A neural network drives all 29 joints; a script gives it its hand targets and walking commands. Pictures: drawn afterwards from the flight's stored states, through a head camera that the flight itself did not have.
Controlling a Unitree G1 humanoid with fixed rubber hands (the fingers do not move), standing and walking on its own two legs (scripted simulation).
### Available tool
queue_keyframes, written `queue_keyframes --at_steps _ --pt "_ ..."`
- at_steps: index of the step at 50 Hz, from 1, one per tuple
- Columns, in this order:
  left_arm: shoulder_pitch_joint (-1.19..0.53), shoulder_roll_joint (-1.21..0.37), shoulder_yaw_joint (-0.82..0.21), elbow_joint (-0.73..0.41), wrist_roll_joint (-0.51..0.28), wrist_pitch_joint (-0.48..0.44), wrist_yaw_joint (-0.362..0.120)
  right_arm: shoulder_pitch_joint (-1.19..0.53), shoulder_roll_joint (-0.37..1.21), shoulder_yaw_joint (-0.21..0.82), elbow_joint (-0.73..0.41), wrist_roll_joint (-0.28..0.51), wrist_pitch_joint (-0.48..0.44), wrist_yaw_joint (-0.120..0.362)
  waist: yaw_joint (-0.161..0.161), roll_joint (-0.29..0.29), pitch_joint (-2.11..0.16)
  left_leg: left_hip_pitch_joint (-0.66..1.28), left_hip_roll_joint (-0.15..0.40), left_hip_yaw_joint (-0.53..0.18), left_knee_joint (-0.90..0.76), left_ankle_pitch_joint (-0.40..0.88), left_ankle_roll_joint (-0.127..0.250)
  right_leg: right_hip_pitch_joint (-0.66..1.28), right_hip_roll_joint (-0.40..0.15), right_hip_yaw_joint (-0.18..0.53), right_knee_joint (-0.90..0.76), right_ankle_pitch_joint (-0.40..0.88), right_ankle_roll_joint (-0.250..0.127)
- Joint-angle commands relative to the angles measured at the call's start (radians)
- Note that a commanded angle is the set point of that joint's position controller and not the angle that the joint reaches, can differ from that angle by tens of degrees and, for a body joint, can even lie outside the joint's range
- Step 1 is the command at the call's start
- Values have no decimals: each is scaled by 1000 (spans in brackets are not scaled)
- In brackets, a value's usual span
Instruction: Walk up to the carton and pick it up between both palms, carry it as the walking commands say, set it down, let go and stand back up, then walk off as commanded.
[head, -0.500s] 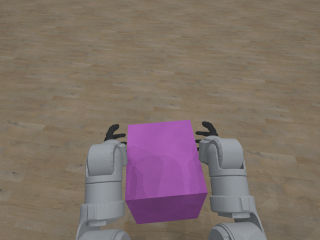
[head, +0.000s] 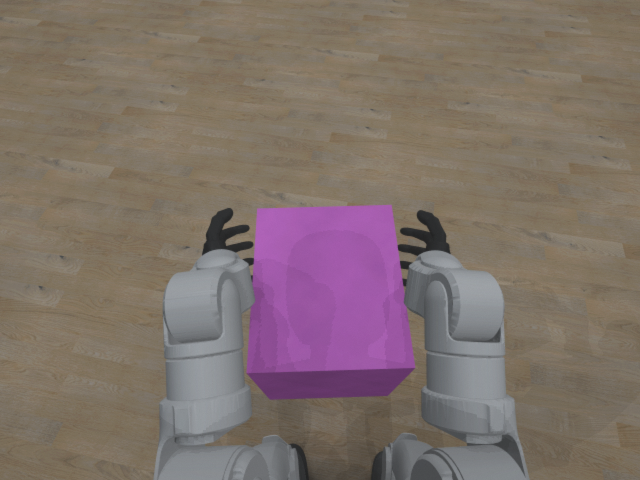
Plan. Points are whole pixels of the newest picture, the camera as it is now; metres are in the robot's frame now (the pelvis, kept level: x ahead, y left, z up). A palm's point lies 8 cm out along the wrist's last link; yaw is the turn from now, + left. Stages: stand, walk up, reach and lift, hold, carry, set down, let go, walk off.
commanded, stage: carry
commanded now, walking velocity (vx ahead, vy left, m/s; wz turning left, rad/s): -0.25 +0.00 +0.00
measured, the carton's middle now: (326, 308) +0.33 +0.01 -0.02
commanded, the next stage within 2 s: none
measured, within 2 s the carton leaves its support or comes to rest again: neither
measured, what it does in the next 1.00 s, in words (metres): walks backwards: right foot, then left foot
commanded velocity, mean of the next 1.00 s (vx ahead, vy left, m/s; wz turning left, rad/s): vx -0.25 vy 0.00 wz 0.00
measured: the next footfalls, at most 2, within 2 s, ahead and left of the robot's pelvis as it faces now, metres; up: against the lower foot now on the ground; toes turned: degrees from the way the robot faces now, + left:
right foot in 0.04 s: +0.08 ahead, -0.13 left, +0.00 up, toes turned -8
left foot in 0.58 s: -0.15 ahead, +0.07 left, +0.00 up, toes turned +3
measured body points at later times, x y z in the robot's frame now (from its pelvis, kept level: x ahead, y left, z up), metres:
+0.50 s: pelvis -0.14 -0.03 -0.02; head -0.10 -0.04 +0.43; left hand +0.19 +0.10 +0.06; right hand +0.20 -0.15 +0.06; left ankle -0.07 +0.09 -0.65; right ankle +0.04 -0.13 -0.71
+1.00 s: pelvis -0.30 -0.06 +0.01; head -0.27 -0.06 +0.46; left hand +0.04 +0.07 +0.11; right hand +0.04 -0.18 +0.09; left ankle -0.20 +0.06 -0.71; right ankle -0.27 -0.18 -0.71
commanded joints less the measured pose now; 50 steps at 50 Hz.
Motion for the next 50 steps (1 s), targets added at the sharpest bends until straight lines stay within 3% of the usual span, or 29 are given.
queue_keyframes --at_steps 1,3,4,5,6,9,11,12,15,17,18,19,20,21,23,26,29,30,31,32,33,35,36,38,40,43,47,48,50 --pt "-610 -1018 -704 -90 -476 -12 -429 -629 966 655 -93 398 -12 461 -29 43 -779 422 194 -189 -83 596 18 337 -58 46 -257 217 17" --pt "-584 -992 -719 -73 -478 -6 -439 -617 963 661 -111 392 -23 450 -29 -60 -810 297 115 -149 -14 293 -29 499 -197 160 -221 788 -20" --pt "-557 -979 -718 -54 -468 -6 -443 -604 963 659 -112 379 -24 446 -26 -207 -822 207 59 -73 -34 123 -60 534 -243 153 -132 969 -74" --pt "-524 -987 -723 -52 -462 -7 -446 -633 955 668 -140 383 -24 449 -23 -288 -822 245 28 -31 -32 -41 -62 449 -254 181 -155 911 -95" --pt "-521 -988 -720 -48 -454 -5 -446 -665 953 677 -147 387 -24 448 -19 -281 -814 292 16 -23 -31 -35 -54 381 -244 180 -191 780 -92" --pt "-525 -983 -724 -80 -444 1 -442 -607 985 692 -94 397 -19 456 -27 -97 -788 347 71 -68 -89 185 -17 290 -194 124 -169 510 -53" --pt "-557 -996 -741 -123 -445 0 -435 -644 997 710 -115 422 -17 466 -23 75 -762 360 178 -179 -194 343 17 214 -116 76 -102 142 -16" --pt "-563 -1005 -729 -96 -435 7 -434 -671 998 711 -100 426 -10 470 -19 167 -746 320 244 -243 -288 181 42 215 -62 33 -49 -74 -7" --pt "-566 -1022 -717 -42 -422 12 -441 -628 1001 696 -25 413 7 484 -19 228 -670 80 254 -233 -411 -331 41 331 -9 4 -1 -90 -38" --pt "-583 -1032 -721 -35 -434 3 -446 -641 992 700 -34 410 8 489 -8 91 -684 -107 176 -126 -366 -381 -22 515 -19 19 -54 -69 -57" --pt "-578 -1035 -718 -20 -436 -1 -448 -660 981 695 -40 409 10 490 4 -114 -710 -126 78 -9 -122 -363 -44 511 -104 131 -180 -124 -89" --pt "-531 -1027 -699 10 -433 -1 -452 -685 953 688 -59 410 12 488 21 -458 -695 -75 -58 68 287 -323 -73 325 -296 369 -467 -215 -168" --pt "-558 -1005 -686 5 -439 1 -456 -740 943 709 -85 427 10 483 8 -504 -650 4 -67 -43 526 -305 -65 122 -426 488 -643 -404 -207" --pt "-567 -975 -670 8 -427 3 -454 -742 954 718 -67 446 6 479 -11 -426 -647 111 -27 -116 628 -267 -55 34 -395 397 -654 -393 -148" --pt "-626 -994 -652 23 -433 18 -461 -718 987 693 8 428 -1 470 -38 -258 -650 217 -70 -63 675 -199 -55 -28 -269 147 -621 -275 -19" --pt "-699 -1016 -687 27 -441 21 -465 -709 987 653 39 403 -10 458 -44 -178 -697 290 -89 14 248 -225 -64 137 -195 27 -574 -86 76" --pt "-678 -1015 -676 33 -409 18 -447 -770 1018 643 13 449 -3 470 -34 -132 -720 346 -24 -71 -224 -298 -31 328 -217 87 -475 -76 39" --pt "-668 -1014 -670 44 -400 16 -437 -775 1050 644 15 459 -4 479 -40 32 -677 352 73 -235 -416 -275 4 314 -163 58 -337 -31 47" --pt "-611 -1022 -657 56 -389 14 -428 -786 1032 640 -10 469 -2 486 -13 268 -664 378 297 -569 -405 -23 45 165 -84 36 -140 -32 47" --pt "-584 -1025 -647 86 -397 25 -431 -692 1018 632 34 440 -4 493 -25 337 -564 270 330 -585 -371 65 92 44 -57 72 -51 -70 24" --pt "-702 -1021 -666 91 -422 19 -435 -768 994 600 100 438 -14 497 -28 333 -530 69 315 -570 -377 -57 109 142 -52 141 167 -25 16" --pt "-573 -1072 -673 63 -397 5 -422 -676 997 602 28 424 5 512 -22 142 -523 213 244 -413 -375 92 116 -11 17 51 315 -7 37" --pt "-521 -1079 -662 81 -383 -3 -415 -696 976 606 7 436 11 526 -12 110 -543 330 225 -321 -324 229 93 -77 26 47 318 -4 45" --pt "-601 -1055 -661 5 -409 -5 -404 -734 992 598 4 460 18 527 -15 75 -579 493 213 -285 -208 663 72 -97 49 45 213 -66 41" --pt "-620 -1032 -679 -58 -434 0 -404 -708 995 609 -14 461 13 514 -23 123 -608 528 203 -259 -148 818 43 24 50 34 14 -113 45" --pt "-571 -1016 -689 16 -432 21 -413 -578 951 577 61 390 13 492 -25 162 -654 480 178 -219 -107 613 0 293 -14 49 -348 155 53" --pt "-536 -992 -703 121 -458 40 -453 -538 925 560 71 349 7 475 -28 -198 -712 77 21 -108 31 -51 -78 647 -314 220 -180 1226 -57" --pt "-535 -999 -685 88 -441 24 -461 -646 949 616 -30 376 1 472 -19 -348 -725 95 -8 -40 -34 -195 -75 581 -289 178 -174 1135 -125" --pt "-520 -1015 -668 75 -440 22 -464 -705 967 660 -63 415 2 479 -14 -325 -674 184 -19 -20 33 -136 -76 407 -246 189 -249 911 -110"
